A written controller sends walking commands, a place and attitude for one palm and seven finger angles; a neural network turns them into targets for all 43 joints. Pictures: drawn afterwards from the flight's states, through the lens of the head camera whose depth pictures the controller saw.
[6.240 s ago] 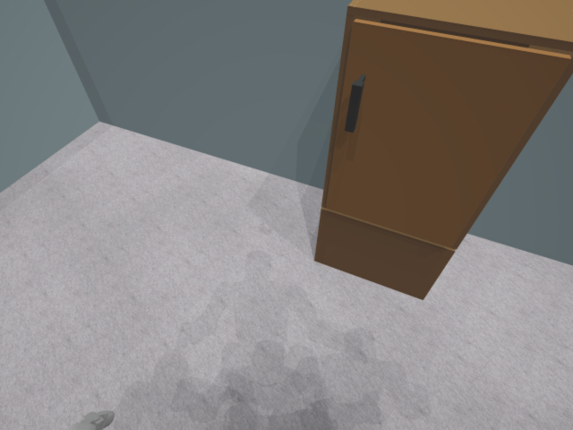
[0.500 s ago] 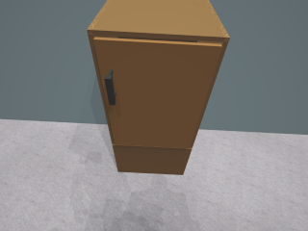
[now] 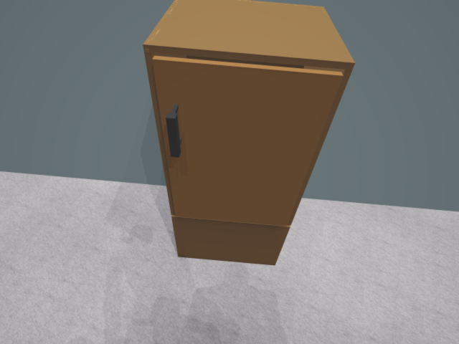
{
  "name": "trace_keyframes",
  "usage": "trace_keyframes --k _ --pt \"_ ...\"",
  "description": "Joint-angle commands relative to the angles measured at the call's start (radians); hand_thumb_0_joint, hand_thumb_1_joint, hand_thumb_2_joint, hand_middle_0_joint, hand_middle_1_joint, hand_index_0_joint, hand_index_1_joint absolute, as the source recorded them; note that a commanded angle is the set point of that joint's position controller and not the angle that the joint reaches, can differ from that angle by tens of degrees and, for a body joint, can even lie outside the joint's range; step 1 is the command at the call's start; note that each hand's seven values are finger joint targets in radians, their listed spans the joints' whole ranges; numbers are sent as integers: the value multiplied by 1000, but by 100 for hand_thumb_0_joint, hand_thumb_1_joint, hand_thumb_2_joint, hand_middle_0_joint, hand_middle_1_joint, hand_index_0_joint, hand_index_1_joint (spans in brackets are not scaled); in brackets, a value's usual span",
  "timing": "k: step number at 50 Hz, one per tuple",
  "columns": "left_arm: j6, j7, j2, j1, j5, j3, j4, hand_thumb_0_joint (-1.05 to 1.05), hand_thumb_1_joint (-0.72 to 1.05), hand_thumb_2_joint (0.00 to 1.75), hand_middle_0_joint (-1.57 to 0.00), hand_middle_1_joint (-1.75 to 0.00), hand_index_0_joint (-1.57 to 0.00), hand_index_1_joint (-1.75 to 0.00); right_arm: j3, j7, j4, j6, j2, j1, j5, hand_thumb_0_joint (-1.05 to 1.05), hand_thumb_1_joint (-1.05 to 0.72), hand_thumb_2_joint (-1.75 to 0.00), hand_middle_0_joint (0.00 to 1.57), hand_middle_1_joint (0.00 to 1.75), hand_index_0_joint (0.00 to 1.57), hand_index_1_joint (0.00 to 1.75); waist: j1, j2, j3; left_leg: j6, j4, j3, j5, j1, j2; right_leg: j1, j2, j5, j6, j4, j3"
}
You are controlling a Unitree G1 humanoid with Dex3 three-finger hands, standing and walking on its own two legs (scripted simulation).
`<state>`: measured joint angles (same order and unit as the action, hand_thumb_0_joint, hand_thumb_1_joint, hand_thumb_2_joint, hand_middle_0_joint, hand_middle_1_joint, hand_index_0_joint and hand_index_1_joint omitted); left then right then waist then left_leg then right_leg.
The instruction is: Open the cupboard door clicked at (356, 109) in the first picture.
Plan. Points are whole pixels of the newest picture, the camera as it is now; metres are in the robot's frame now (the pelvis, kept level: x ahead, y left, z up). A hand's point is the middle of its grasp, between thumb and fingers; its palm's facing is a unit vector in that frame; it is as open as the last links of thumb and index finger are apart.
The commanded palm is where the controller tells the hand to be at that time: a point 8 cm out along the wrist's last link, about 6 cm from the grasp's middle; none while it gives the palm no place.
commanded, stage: come to a stop and stand still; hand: left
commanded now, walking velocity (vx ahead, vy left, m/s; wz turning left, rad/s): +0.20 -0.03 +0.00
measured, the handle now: (175, 131) +0.59 +0.18 +0.03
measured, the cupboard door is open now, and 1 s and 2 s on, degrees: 0 0 0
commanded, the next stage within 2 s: look again from close up in 1.42 s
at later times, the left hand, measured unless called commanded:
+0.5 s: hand out of the picture +0.06 +0.17 -0.18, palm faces +0.03 -0.98 -0.20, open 7.3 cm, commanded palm none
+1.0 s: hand out of the picture +0.04 +0.23 -0.16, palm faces +0.01 -0.97 -0.22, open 7.4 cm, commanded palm none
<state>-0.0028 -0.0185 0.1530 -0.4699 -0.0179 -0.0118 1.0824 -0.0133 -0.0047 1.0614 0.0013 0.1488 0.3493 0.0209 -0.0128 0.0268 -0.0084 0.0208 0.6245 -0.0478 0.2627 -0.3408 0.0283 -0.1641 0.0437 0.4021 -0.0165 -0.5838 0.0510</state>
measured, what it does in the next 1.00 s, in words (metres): stands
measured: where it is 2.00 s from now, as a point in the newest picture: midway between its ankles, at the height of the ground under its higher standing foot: outside the picture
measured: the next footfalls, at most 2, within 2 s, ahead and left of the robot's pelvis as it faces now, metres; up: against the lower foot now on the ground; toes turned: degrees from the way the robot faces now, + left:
none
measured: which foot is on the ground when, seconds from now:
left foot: down 0.00-1.00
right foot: down 0.00-1.00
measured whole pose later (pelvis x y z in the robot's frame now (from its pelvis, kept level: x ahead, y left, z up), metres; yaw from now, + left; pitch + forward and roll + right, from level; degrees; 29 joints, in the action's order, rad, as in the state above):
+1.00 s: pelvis -0.02 +0.04 +0.01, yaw -1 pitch -2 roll -1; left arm -0.03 -0.03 0.22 -0.30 -0.02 -0.01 0.91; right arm -0.02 0.00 0.92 0.02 0.18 0.27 0.03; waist 0.00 0.01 -0.01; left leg 0.07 0.54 -0.10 0.21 -0.29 0.00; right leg -0.22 0.06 0.25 -0.03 -0.52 0.08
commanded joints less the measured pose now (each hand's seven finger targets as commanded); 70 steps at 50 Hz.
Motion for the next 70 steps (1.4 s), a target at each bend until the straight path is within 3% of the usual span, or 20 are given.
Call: trace_keyframes --k 1,3,4,6,8,9,10,15,19,23,26,27,28,30,31,33,36,40,52,70 --pt "26 -3 82 -22 -7 -22 -38 0 90 90 -20 -30 -20 -30 -26 -6 -26 -39 113 69 -3 0 -90 -90 20 30 20 30 38 -119 169 56 -210 130 218 63 88 -247 21 162 80 73 -37" --pt "33 2 42 5 -14 -12 -54 0 90 90 -20 -30 -20 -30 -40 -15 -4 -42 163 145 -1 0 -90 -90 20 30 20 30 57 -268 157 152 -367 370 306 157 231 -365 -52 115 56 -176 65" --pt "36 3 31 34 -14 -8 -66 0 90 90 -20 -30 -20 -30 -41 -16 -3 -46 156 149 0 0 -90 -90 20 30 20 30 58 -239 137 195 -380 406 218 189 275 -409 -30 144 59 -260 42" --pt "42 1 3 42 -8 -6 -64 0 90 90 -20 -30 -20 -30 -28 -20 -14 -48 127 86 0 0 -90 -90 20 30 20 30 22 -144 98 195 -322 298 -69 99 268 -274 6 120 54 -172 6" --pt "52 -7 0 -83 -2 -8 -9 0 90 90 -20 -30 -20 -30 -9 -28 -23 -48 88 -5 -10 0 -90 -90 20 30 20 30 -52 -43 32 99 -141 108 -259 10 150 -9 11 -181 34 141 -20" --pt "59 -16 48 -101 -3 -13 5 0 90 90 -20 -30 -20 -30 0 -27 -35 -52 43 -13 -21 0 -90 -90 20 30 20 30 -40 94 8 33 -72 12 -145 -60 71 78 118 -425 44 191 -147" --pt "61 -20 94 -79 3 -12 4 0 90 90 -20 -30 -20 -30 8 -24 -35 -50 19 -3 -21 0 -90 -90 20 30 20 30 -13 131 3 -6 -72 -30 11 -50 27 66 226 -635 89 204 -200" --pt "42 -42 107 -5 1 -20 -27 0 90 90 -20 -30 -20 -30 -9 -34 -3 -16 18 10 -19 0 -90 -90 20 30 20 30 -7 114 24 -25 -58 -37 -64 -8 26 109 196 -1180 78 69 -110" --pt "17 -46 139 33 -1 -39 -58 0 90 90 -20 -30 -20 -30 -25 -36 -24 1 44 -18 -14 0 -90 -90 20 30 20 30 -10 51 21 -25 -37 -41 -232 29 27 75 195 -1069 106 30 -102" --pt "-2 -39 107 120 -1 -36 -119 0 90 90 -20 -30 -20 -30 -37 -35 -46 3 99 -11 -8 0 -90 -90 20 30 20 30 16 -91 -16 37 -110 59 -602 201 136 -91 75 -486 50 -4 -25" --pt "-10 -32 67 122 1 -25 -119 0 90 90 -20 -30 -20 -30 -37 -34 -73 -6 127 -73 -7 0 -90 -90 20 30 20 30 -13 -156 -7 111 -215 145 -522 123 194 -61 15 -109 21 -7 -3" --pt "-10 -29 67 114 -1 -25 -114 0 90 90 -20 -30 -20 -30 -34 -33 -84 -8 130 -94 -6 0 -90 -90 20 30 20 30 -20 -134 -3 105 -218 141 -447 99 183 -44 18 -121 24 25 -9" --pt "11 -23 220 88 -12 -6 -161 0 90 90 -20 -30 -20 -30 -37 -24 -151 -11 231 -125 -6 0 -90 -90 20 30 20 30 -12 -125 72 51 -179 125 -388 133 111 -59 25 -143 18 181 -9" --pt "17 -30 174 144 -5 -30 -198 0 90 90 -20 -30 -20 -30 -40 -21 -203 -21 134 -91 6 0 -90 -90 20 30 20 30 24 54 -119 8 -6 45 -184 77 34 19 158 -512 85 125 -153" --pt "18 -32 174 158 -4 -35 -220 0 90 90 -20 -30 -20 -30 -37 -20 -210 -13 107 -73 7 0 -90 -90 20 30 20 30 29 112 -126 0 -15 24 -48 37 9 46 196 -536 114 122 -174" --pt "10 -31 177 173 -11 -36 -249 0 90 90 -20 -30 -20 -30 -33 -15 -224 -3 91 -74 9 0 -90 -90 20 30 20 30 32 81 -56 5 -40 12 -6 36 -6 -18 188 -433 126 129 -157" --pt "-8 -27 175 192 -8 -35 -272 0 90 90 -20 -30 -20 -30 -43 -13 -230 -4 122 -71 6 0 -90 -90 20 30 20 30 35 -17 47 23 -107 61 -103 67 46 -157 98 -192 81 110 -82" --pt "-10 -19 164 159 -7 -27 -266 0 90 90 -20 -30 -20 -30 -50 -10 -241 -8 183 -95 7 0 -90 -90 20 30 20 30 7 -101 80 51 -250 158 49 -31 109 -110 26 -100 42 83 -12" --pt "0 -13 155 105 -10 -23 -192 0 90 90 -20 -30 -20 -30 -49 -3 -174 -8 190 -82 0 0 -90 -90 20 30 20 30 6 -59 76 33 -362 162 247 -39 99 -72 41 -72 33 166 -28" --pt "8 -25 87 -25 -10 -7 -65 0 90 90 -20 -30 -20 -30 -34 -8 -38 6 111 4 -9 0 -90 -90 20 30 20 30 19 -25 105 13 -325 124 202 11 66 -164 59 34 36 251 -85"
